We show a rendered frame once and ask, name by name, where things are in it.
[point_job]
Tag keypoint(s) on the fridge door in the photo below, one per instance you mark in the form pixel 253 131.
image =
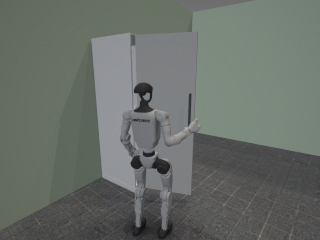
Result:
pixel 168 62

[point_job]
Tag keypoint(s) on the robot right shin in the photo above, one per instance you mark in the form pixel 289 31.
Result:
pixel 165 208

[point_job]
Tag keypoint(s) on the left robot upper arm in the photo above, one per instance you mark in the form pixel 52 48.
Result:
pixel 126 124

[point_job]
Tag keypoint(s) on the handle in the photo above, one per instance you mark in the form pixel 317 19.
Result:
pixel 189 109

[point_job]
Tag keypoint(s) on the right robot upper arm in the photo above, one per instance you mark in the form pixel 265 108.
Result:
pixel 163 117

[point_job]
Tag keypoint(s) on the right robot hand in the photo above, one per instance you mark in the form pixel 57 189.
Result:
pixel 194 127

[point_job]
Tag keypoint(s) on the left robot hand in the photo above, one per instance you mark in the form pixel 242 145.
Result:
pixel 135 151

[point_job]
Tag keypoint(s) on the humanoid robot torso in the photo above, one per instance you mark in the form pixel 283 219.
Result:
pixel 146 132

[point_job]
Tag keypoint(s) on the left robot forearm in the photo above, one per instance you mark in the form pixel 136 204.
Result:
pixel 128 145

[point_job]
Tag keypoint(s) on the right robot forearm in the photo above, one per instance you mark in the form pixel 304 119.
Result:
pixel 177 138

